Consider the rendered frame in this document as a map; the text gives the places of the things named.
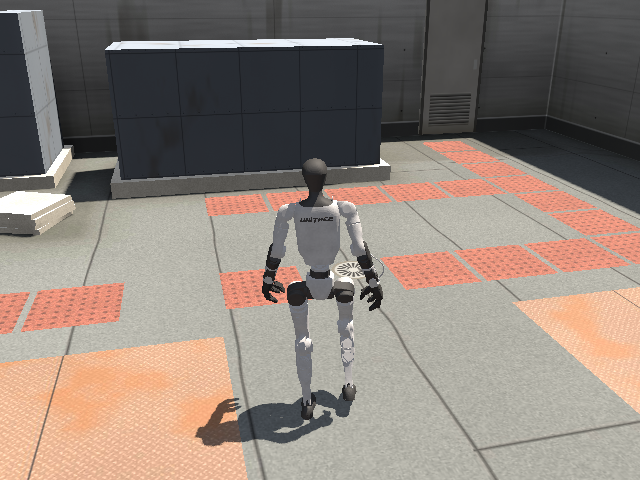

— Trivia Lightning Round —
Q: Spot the right robot upper arm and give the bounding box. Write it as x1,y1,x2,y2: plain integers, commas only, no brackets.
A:
337,201,366,257

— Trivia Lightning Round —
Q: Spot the right robot hand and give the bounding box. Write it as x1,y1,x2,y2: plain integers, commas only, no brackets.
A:
360,284,383,311

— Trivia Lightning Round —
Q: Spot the robot right forearm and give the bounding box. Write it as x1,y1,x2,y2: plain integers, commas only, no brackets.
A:
357,241,380,288

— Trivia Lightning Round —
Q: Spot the robot right foot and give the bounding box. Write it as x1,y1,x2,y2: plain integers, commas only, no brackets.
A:
342,383,357,401

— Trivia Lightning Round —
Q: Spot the robot left forearm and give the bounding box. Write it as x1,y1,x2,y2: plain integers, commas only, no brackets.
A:
263,243,281,284

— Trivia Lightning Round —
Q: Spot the robot right thigh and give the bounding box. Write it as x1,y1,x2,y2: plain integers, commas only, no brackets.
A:
334,277,355,337

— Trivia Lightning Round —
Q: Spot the left robot hand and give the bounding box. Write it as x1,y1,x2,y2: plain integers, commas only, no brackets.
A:
262,281,285,303

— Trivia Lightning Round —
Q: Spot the left robot upper arm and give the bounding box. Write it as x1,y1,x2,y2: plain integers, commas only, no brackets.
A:
270,203,296,259

